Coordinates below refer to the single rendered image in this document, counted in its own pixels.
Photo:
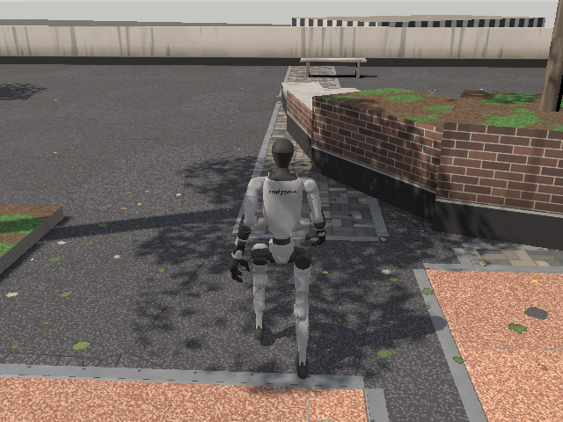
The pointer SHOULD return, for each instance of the left robot hand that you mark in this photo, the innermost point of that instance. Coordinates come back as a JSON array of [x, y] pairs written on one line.
[[234, 268]]

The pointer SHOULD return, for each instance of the robot left forearm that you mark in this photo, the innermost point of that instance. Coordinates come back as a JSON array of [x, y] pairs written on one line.
[[241, 241]]

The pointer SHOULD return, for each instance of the right robot upper arm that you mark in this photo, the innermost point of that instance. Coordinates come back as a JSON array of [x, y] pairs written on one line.
[[310, 186]]

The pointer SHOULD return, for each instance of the robot right forearm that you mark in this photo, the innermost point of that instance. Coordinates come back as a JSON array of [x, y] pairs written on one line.
[[320, 227]]

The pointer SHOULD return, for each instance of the robot left shin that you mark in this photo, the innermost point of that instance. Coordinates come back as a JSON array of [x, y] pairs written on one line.
[[258, 301]]

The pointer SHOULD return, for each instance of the left robot upper arm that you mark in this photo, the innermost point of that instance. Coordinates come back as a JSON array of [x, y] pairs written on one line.
[[251, 200]]

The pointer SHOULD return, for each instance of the right robot hand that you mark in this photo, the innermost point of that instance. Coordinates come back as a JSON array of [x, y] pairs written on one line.
[[320, 240]]

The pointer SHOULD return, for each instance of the robot left foot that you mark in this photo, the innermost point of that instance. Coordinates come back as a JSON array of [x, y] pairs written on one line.
[[258, 333]]

